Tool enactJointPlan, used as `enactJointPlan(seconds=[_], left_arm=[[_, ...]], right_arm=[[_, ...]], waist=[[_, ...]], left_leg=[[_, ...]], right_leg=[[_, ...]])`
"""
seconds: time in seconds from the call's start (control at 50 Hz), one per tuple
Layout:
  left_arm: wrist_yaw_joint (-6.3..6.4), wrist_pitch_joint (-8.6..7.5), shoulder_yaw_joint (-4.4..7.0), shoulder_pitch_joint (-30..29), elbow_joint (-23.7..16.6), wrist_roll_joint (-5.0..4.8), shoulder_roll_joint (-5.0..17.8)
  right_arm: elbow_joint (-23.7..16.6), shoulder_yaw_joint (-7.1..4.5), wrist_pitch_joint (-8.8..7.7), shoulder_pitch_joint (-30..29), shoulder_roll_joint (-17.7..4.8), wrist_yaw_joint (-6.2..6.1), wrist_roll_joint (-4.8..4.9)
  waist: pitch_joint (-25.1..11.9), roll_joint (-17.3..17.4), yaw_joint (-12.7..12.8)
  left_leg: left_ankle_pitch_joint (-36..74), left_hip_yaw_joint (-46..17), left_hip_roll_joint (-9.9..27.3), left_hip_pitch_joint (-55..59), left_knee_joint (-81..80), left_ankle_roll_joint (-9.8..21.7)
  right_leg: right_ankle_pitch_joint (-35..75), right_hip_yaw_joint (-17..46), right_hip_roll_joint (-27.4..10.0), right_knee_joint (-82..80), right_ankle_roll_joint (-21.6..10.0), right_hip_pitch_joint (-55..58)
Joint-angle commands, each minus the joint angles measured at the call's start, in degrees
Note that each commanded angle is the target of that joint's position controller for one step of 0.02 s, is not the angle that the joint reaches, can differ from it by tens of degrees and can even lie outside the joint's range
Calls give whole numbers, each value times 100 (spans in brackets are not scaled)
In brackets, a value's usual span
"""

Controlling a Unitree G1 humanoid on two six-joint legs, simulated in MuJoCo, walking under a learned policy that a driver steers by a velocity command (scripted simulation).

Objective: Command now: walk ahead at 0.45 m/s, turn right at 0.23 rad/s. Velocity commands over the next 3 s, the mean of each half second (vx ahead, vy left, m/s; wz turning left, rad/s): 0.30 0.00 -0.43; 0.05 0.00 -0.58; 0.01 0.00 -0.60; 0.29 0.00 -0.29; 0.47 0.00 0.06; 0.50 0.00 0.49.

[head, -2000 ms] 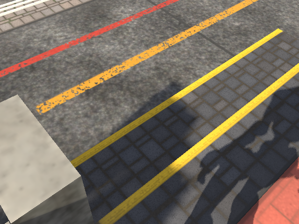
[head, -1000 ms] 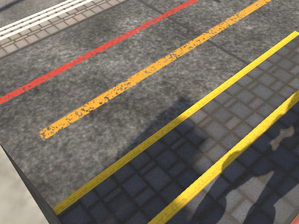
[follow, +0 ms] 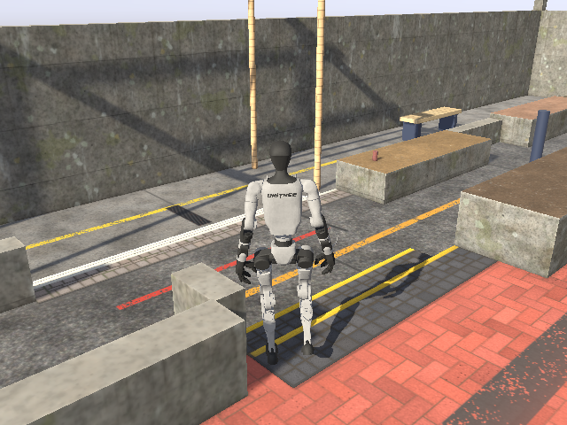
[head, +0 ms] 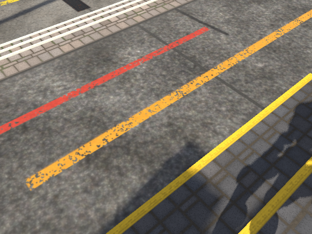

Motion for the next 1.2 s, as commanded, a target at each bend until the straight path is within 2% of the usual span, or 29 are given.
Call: enactJointPlan(seconds=[0.02,0.1,0.12,0.2,0.26,0.28,0.34,0.36,0.38,0.4,0.42,0.46,0.48,0.56,0.68,0.78,0.8,0.86,0.94,0.96,0.98,1.0,1.02,1.06,1.08,1.1,1.12,1.14,1.2], left_arm=[[-47,166,74,547,-42,-15,227],[11,293,86,-432,-275,-12,275],[6,299,32,-628,-387,47,185],[-48,254,-132,-1338,-769,129,36],[-7,299,-118,-1554,-945,204,260],[6,341,-29,-1023,-843,242,512],[143,272,208,773,-401,249,945],[176,221,343,1336,-371,105,1214],[244,219,337,784,-448,15,1605],[242,196,365,356,-703,-89,1771],[253,243,336,-238,-957,-51,1564],[160,263,171,-899,-1244,176,1100],[131,223,179,-817,-1293,144,1118],[254,162,225,-505,-1003,-36,1236],[130,245,316,-359,-1324,117,1553],[110,229,332,-107,-1507,249,1517],[392,188,190,-383,-2035,-248,1201],[690,319,146,-683,-2407,-203,1175],[831,426,124,-282,-2482,-174,950],[773,411,93,-192,-2468,-148,780],[650,367,12,13,-2369,-112,564],[484,341,-15,-33,-2629,-110,417],[327,228,-3,528,-2738,-235,435],[256,145,13,177,-2874,-330,664],[281,196,-92,-340,-3402,-535,549],[340,336,-67,-964,-3602,-566,625],[357,521,7,-1273,-3617,-439,840],[368,659,11,-1320,-3832,-379,806],[444,662,-119,-1537,-4098,-214,377]], right_arm=[[-207,-45,-216,465,-623,-95,-45],[-138,-30,-296,965,-702,-159,63],[-88,-30,-292,1087,-758,-166,207],[-77,50,-200,827,-685,-196,194],[-110,6,-158,769,-813,-275,163],[-192,-29,-193,539,-893,-286,74],[-716,-124,-208,-640,-1138,-246,120],[-910,-187,-146,-1326,-1201,-182,194],[-1153,-39,-87,-412,-533,-122,76],[-1119,118,-66,366,-337,-165,-31],[-1064,78,-7,348,-561,-189,25],[-974,-115,189,170,-1047,-188,-45],[-1040,-90,341,49,-894,-208,-148],[-1733,-60,601,-894,-745,-172,-114],[-2318,-63,709,-1468,-932,-154,-173],[-2661,-71,611,-1730,-1021,-100,-187],[-2778,-42,395,-1965,-846,-54,280],[-2469,36,225,-1737,-775,186,123],[-2080,-59,271,-1101,-724,357,271],[-1824,-107,254,-575,-645,335,238],[-1511,-164,241,229,-579,285,57],[-1235,-240,118,996,-1010,271,-118],[-1123,-274,4,779,-1277,240,-30],[-1157,-227,41,172,-1314,110,-65],[-1256,-322,178,-483,-1902,-110,-59],[-1355,-210,206,-683,-1540,-381,2],[-1379,-46,286,-774,-1197,-510,-30],[-1483,103,366,-876,-1203,-585,47],[-1490,179,480,-478,-1192,-625,149]], waist=[[412,483,100],[667,299,-5],[809,328,-14],[765,536,0],[419,808,-84],[-12,1062,197],[-632,737,1204],[-540,-60,1827],[-538,-977,592],[-1182,-664,289],[-806,-329,93],[-344,544,-190],[-459,342,-174],[-433,-155,-114],[-394,-31,-10],[-333,-411,271],[-182,-276,120],[-441,-246,60],[-267,-434,196],[-237,-265,117],[-358,446,-186],[-887,1255,-439],[-1306,1687,-18],[-1346,1080,56],[-1152,1429,329],[-774,1158,171],[-614,338,53],[-522,126,164],[-173,494,-84]], left_leg=[[1152,-1437,1703,398,-1748,581],[1946,-671,1616,807,-1929,382],[2314,-577,1651,761,-1992,352],[4573,325,1525,740,-1561,155],[4854,660,1335,1187,-908,31],[5740,804,1487,1125,-283,28],[5689,738,1335,-331,2499,-22],[1991,688,484,-1269,4956,-272],[-2119,240,-56,-3046,6123,-525],[-1631,-772,221,-2716,5599,-509],[-1440,-872,424,-2392,5139,-642],[-451,-724,498,-1779,4421,-728],[-245,-628,421,-1475,4439,-736],[1135,-1042,270,-2150,3758,-626],[1147,-1295,138,-2827,3696,-582],[724,-1539,14,-3485,3613,-685],[920,-2095,38,-3487,2992,-874],[2248,-1664,-50,-2179,1317,-1041],[4563,-1494,593,-61,-1232,-644],[5013,-1333,753,944,-1718,-563],[4917,-944,799,1977,-1625,-525],[7502,-1368,1633,3338,135,-143],[8286,-1978,2244,3488,683,502],[6733,-1867,2469,2899,582,923],[4510,-2641,3177,2028,-99,1344],[2322,-3081,3356,1334,-704,1161],[1349,-2729,2858,718,-880,845],[747,-2317,2367,189,-844,563],[423,-1637,1893,-92,-930,487]], right_leg=[[221,430,-277,-179,26,-789],[1002,317,-262,-925,3,-1501],[1359,394,-223,-1319,47,-1511],[1917,-442,-43,-2474,-2,-895],[1869,-778,114,-2883,-204,-637],[2093,-736,162,-2207,-416,-14],[1353,-566,577,-2888,-825,2347],[3017,100,142,-4130,-1185,3153],[7314,1367,-950,-3629,-1650,4018],[6610,2052,-1532,-4258,-2071,3461],[4391,2311,-1559,-4747,-2106,2439],[3367,1861,-1131,-4821,-1735,1147],[3865,1671,-1031,-4771,-1711,867],[1764,1930,-591,-4321,-1432,700],[473,2868,-506,-3562,-1481,662],[428,3593,-498,-2777,-1610,1078],[-311,3949,-357,-2321,-1478,593],[-579,2932,264,-1779,-1049,-241],[-1129,2414,678,-868,-519,-1295],[-1549,2057,926,-99,-226,-1903],[-2045,1330,1274,1345,196,-2684],[-3361,595,1550,3826,624,-3972],[-3599,495,1216,5771,848,-4418],[-2975,406,684,7423,1055,-4982],[-2590,546,180,7419,1098,-4952],[-2232,1195,-178,7545,1153,-5070],[-1853,1072,-70,7529,1139,-4474],[-1724,1008,21,7021,1211,-4003],[-1634,668,171,6572,1275,-4058]])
